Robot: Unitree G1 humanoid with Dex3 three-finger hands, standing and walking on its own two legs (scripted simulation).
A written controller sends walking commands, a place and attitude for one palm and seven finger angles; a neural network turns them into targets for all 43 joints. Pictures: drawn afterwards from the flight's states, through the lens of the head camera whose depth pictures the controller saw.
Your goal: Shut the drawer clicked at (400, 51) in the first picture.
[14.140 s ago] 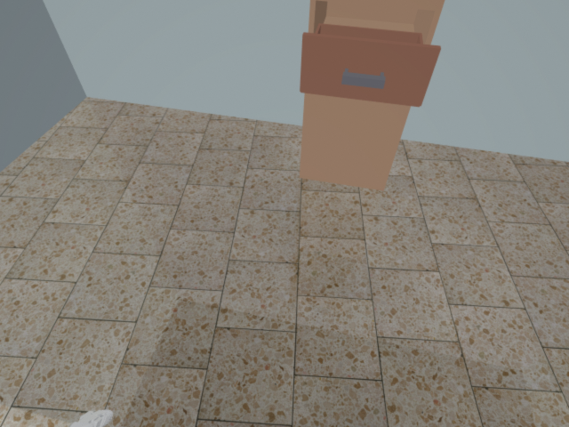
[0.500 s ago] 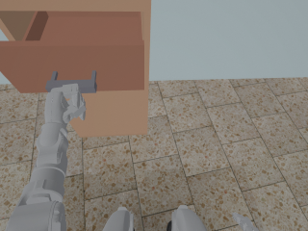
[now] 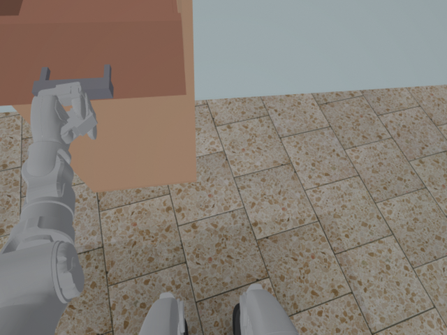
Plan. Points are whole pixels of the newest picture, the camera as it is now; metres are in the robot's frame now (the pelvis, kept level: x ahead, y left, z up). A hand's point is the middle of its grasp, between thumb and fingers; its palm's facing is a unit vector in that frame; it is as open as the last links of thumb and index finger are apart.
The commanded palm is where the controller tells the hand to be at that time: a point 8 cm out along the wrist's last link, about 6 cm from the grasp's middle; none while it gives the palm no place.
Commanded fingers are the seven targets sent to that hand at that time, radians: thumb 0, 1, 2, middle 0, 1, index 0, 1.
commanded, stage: push the drawer shut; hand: left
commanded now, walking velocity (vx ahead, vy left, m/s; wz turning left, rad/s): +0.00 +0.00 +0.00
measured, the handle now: (76, 80) +0.56 +0.24 +0.06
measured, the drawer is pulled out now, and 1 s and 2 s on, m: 0.07 0.00 0.00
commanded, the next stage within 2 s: pull the fist back off the drawer in 0.98 s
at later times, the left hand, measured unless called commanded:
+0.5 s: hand (94, 88) +0.54 +0.21 +0.06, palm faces +0.10 -0.99 -0.02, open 3.1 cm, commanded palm +0.53 +0.24 +0.06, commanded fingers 0.00 0.90 0.90 -1.40 -1.60 -1.40 -1.60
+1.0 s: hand (84, 81) +0.56 +0.23 +0.06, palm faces +0.08 -1.00 -0.03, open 2.9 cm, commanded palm +0.59 +0.24 +0.06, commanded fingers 0.00 0.90 0.90 -1.40 -1.60 -1.40 -1.60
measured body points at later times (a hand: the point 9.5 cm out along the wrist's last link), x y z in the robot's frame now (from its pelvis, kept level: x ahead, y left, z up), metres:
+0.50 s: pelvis +0.00 +0.01 -0.01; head +0.16 +0.03 +0.41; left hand +0.53 +0.26 +0.06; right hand +0.00 -0.26 -0.11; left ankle +0.01 +0.11 -0.66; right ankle +0.03 -0.12 -0.66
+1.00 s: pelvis -0.02 +0.01 -0.02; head +0.17 +0.05 +0.38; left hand +0.55 +0.28 +0.06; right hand -0.04 -0.26 -0.11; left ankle +0.01 +0.11 -0.66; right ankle +0.03 -0.12 -0.66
